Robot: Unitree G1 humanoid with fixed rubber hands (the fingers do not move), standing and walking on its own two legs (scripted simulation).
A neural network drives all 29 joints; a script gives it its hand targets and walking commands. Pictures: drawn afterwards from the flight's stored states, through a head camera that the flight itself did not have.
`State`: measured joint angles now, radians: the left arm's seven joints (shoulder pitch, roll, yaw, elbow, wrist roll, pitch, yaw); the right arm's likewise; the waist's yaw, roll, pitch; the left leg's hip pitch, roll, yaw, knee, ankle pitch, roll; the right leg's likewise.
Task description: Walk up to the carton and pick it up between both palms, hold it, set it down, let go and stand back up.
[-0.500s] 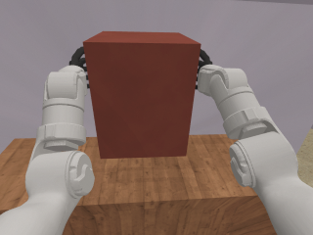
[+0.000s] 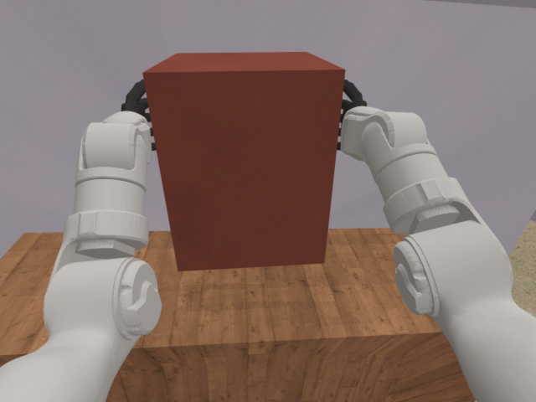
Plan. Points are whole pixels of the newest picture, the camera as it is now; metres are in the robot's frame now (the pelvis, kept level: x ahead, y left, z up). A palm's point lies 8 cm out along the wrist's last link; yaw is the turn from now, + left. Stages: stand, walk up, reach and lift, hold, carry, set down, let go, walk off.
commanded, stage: hold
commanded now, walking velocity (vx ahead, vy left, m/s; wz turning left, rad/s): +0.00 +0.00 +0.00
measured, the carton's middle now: (247, 153) +0.38 -0.01 +0.29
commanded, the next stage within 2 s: none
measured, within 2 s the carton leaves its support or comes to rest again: neither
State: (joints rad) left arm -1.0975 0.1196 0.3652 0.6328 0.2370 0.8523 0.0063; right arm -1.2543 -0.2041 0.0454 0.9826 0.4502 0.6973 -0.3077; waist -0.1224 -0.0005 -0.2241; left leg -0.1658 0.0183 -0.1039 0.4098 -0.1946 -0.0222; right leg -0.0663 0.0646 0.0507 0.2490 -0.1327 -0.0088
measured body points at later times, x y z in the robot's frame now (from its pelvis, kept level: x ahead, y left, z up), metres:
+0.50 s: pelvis +0.00 -0.01 +0.00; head -0.11 +0.02 +0.44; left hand +0.39 +0.14 +0.34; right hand +0.37 -0.16 +0.34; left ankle +0.02 +0.13 -0.75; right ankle +0.00 -0.12 -0.75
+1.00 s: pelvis +0.00 -0.01 +0.00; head -0.11 +0.02 +0.44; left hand +0.39 +0.14 +0.33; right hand +0.37 -0.15 +0.34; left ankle +0.02 +0.13 -0.75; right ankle +0.00 -0.12 -0.75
